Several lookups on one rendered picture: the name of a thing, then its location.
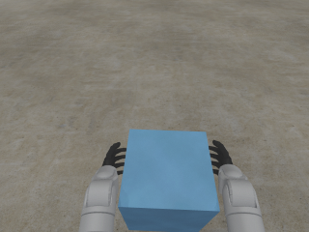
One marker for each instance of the robot left hand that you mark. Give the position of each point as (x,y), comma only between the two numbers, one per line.
(111,157)

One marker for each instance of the left robot forearm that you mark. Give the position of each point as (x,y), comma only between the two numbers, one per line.
(99,204)

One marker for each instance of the robot right hand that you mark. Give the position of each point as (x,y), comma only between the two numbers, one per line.
(222,157)

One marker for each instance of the right robot forearm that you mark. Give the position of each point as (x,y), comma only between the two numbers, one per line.
(240,201)

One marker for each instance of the carton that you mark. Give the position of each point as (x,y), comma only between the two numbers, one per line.
(168,183)

